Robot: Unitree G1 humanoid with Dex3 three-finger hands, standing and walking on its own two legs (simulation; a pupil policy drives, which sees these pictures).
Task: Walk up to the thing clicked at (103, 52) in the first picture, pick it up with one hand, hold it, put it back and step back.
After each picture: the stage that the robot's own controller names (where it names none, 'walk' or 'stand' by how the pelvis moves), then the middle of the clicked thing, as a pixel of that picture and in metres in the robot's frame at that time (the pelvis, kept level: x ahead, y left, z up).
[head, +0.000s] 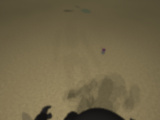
stand; (103, 51) +1.36 -0.25 -0.72
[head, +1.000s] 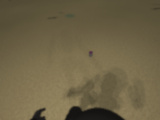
walk; (90, 54) +1.26 +0.11 -0.70
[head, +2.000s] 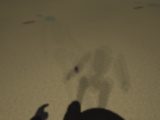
walk; (76, 70) +0.80 +0.28 -0.71
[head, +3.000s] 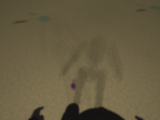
walk; (73, 86) +0.46 +0.22 -0.69
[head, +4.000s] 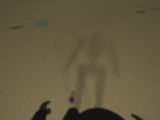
stand; (71, 100) +0.29 +0.21 -0.71
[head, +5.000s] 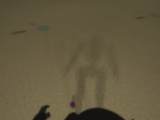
stand; (72, 105) +0.28 +0.19 -0.72
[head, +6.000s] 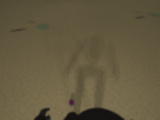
stand; (71, 102) +0.30 +0.20 -0.73
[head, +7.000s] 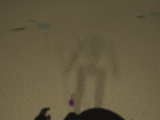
stand; (71, 103) +0.29 +0.20 -0.73
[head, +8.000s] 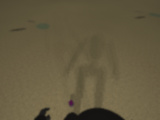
stand; (71, 103) +0.28 +0.20 -0.73
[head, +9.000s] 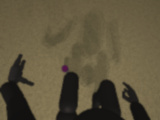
go down; (65, 69) +0.35 +0.24 -0.41
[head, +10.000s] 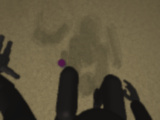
go down; (62, 64) +0.36 +0.27 -0.31
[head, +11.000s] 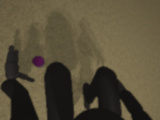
close in; (39, 62) +0.32 +0.30 -0.22
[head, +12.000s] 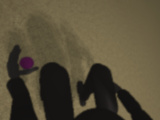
close; (27, 64) +0.33 +0.30 -0.21
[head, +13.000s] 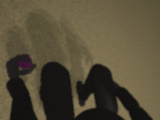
lift; (26, 64) +0.32 +0.31 -0.21
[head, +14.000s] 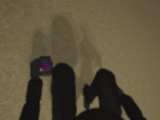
lift; (46, 65) +0.29 +0.27 -0.14
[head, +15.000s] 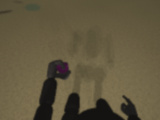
lift; (63, 71) +0.32 +0.18 +0.02
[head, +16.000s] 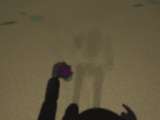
hold; (67, 73) +0.33 +0.17 -0.01
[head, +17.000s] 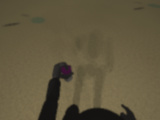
hold; (67, 73) +0.32 +0.17 +0.00
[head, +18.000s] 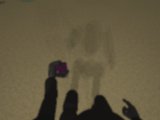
crouch; (63, 70) +0.34 +0.20 -0.06
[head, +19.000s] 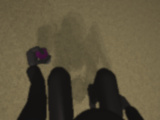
lower; (44, 57) +0.39 +0.28 -0.15
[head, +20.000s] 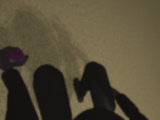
lower; (18, 58) +0.38 +0.31 -0.22
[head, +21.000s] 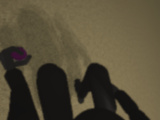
lower; (21, 57) +0.36 +0.32 -0.21
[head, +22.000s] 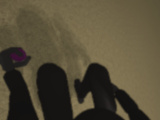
lower; (20, 58) +0.36 +0.32 -0.21
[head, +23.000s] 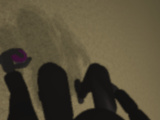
lower; (21, 59) +0.35 +0.32 -0.21
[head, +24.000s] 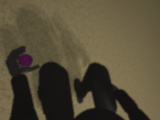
open; (25, 62) +0.33 +0.30 -0.22
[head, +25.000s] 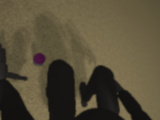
stand; (39, 60) +0.34 +0.28 -0.22
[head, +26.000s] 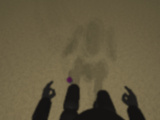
walk; (69, 80) +0.35 +0.22 -0.53
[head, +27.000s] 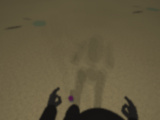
stand; (71, 99) +0.32 +0.21 -0.66
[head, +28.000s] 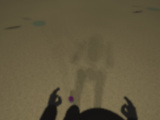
stand; (71, 99) +0.32 +0.21 -0.67
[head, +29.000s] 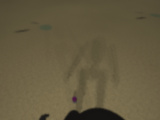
stand; (74, 100) +0.35 +0.19 -0.72
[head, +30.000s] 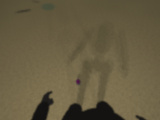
walk; (78, 82) +0.43 +0.17 -0.69
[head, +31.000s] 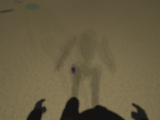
walk; (73, 70) +0.62 +0.23 -0.70
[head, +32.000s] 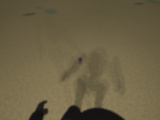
stand; (80, 61) +0.93 +0.21 -0.70
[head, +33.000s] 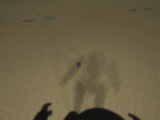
stand; (78, 65) +0.92 +0.21 -0.72
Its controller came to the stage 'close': yes
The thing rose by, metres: 0.71
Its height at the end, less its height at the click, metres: +0.00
